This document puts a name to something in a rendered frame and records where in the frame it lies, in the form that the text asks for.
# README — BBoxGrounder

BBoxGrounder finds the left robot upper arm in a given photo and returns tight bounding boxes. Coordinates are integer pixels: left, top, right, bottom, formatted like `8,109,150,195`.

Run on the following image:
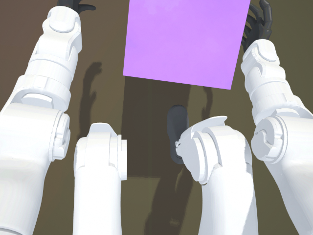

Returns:
0,102,70,235

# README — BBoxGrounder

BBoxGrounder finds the carton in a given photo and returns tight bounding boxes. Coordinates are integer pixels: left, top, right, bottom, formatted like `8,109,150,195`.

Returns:
123,0,250,90

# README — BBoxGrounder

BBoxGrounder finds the robot thigh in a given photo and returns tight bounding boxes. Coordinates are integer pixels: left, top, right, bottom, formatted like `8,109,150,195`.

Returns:
187,125,258,235
73,132,127,235

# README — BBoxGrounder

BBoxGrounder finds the robot right thigh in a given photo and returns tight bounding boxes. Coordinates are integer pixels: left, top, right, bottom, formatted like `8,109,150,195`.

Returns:
187,125,258,235

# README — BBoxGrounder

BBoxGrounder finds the robot left thigh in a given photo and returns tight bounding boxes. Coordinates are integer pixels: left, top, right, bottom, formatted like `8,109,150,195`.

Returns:
73,132,127,235

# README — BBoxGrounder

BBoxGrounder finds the right robot hand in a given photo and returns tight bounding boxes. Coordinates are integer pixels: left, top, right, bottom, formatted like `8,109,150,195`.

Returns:
241,0,273,53

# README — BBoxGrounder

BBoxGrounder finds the right robot upper arm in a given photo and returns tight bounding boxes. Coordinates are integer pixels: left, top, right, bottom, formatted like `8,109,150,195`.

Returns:
251,115,313,235

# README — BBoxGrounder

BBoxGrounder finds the left robot hand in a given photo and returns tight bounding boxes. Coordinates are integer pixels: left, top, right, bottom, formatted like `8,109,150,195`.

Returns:
57,0,96,14

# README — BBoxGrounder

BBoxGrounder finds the robot right forearm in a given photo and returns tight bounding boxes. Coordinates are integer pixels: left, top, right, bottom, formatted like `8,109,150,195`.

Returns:
241,39,313,126

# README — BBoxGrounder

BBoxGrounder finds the robot left forearm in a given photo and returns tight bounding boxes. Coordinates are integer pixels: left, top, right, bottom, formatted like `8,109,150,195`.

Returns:
0,6,82,118

